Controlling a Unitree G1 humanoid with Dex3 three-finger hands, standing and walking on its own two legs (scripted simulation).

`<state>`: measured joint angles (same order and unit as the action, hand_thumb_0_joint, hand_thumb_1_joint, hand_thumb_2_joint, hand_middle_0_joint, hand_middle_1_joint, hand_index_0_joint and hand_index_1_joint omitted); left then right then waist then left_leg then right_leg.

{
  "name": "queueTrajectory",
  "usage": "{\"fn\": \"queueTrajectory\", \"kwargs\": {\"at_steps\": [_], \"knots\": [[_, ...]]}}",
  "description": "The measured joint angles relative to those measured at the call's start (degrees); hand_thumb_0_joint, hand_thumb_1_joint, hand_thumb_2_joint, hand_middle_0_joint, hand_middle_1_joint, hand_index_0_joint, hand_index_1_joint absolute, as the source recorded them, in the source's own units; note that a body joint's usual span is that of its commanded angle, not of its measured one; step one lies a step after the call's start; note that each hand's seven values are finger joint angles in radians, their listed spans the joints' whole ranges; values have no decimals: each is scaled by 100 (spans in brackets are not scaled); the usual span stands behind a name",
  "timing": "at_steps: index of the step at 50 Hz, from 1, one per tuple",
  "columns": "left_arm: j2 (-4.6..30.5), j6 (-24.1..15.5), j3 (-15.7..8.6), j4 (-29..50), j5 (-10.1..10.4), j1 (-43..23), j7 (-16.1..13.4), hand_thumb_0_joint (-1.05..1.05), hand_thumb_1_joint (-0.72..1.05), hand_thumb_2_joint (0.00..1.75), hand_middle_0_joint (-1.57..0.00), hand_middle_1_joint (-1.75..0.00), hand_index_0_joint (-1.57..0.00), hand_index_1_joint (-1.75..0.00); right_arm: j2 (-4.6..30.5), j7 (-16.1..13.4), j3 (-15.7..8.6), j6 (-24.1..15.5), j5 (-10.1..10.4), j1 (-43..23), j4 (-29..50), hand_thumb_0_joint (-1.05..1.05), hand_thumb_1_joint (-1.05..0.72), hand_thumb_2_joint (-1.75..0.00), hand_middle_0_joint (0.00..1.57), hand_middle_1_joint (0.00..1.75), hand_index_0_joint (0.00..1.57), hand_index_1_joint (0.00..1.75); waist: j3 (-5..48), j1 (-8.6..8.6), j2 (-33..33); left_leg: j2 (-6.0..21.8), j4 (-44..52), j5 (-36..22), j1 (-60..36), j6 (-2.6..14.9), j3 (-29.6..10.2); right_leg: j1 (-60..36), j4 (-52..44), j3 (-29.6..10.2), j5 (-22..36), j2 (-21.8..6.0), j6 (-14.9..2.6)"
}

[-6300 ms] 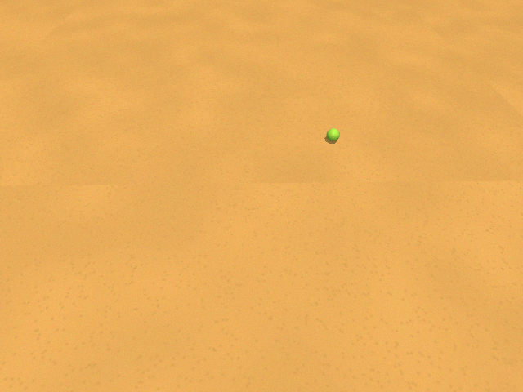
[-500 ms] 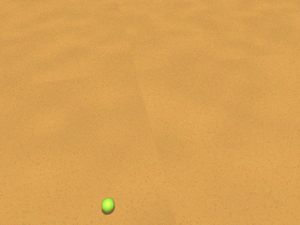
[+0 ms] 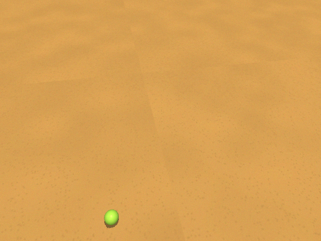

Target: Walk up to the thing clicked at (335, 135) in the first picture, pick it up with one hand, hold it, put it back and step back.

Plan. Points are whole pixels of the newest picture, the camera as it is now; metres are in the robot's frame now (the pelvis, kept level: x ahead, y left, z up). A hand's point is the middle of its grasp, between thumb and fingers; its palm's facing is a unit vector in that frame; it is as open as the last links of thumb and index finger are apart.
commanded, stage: walk up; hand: left
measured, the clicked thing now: (111, 217) +0.43 +0.25 -0.74
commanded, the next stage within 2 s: stand in 0.10 s
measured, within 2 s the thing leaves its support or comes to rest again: neither
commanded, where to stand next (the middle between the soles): +0.04 -0.02 m, yaw +0 degrees
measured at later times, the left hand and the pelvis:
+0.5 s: hand out of the picture +0.09 +0.24 -0.15, palm faces -0.02 -0.94 -0.34, open 7.4 cm; pelvis +0.02 -0.01 +0.00, yaw -1 degrees
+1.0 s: hand out of the picture +0.10 +0.22 -0.15, palm faces -0.03 -0.94 -0.35, open 7.4 cm; pelvis +0.02 -0.03 +0.00, yaw -1 degrees
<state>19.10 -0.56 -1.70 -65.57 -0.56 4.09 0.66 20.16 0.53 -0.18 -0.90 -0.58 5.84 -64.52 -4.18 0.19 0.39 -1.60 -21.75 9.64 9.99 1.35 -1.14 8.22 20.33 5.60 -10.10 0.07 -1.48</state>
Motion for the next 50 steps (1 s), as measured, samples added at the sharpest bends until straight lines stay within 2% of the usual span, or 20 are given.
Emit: {"fn": "queueTrajectory", "kwargs": {"at_steps": [22, 50], "knots": [[-30, -81, 193, -53, 3, 178, -56, 1, 90, 90, -20, -30, -20, -30, -65, -2, 61, -43, -7, -164, -49, 1, -91, -89, 20, 30, 20, 30, 199, 29, -120, 12, 479, -105, -397, -57, 58, -255, -227, -74, -8, 18, -33], [-8, -75, 185, -3, 18, 199, -73, 1, 90, 90, -20, -30, -20, -30, 7, -46, 98, -5, 4, 19, -117, 1, -91, -89, 20, 30, 20, 30, 204, -35, -137, 204, 513, -39, -494, -240, 45, -368, -336, -70, -29, 217, -214]]}}
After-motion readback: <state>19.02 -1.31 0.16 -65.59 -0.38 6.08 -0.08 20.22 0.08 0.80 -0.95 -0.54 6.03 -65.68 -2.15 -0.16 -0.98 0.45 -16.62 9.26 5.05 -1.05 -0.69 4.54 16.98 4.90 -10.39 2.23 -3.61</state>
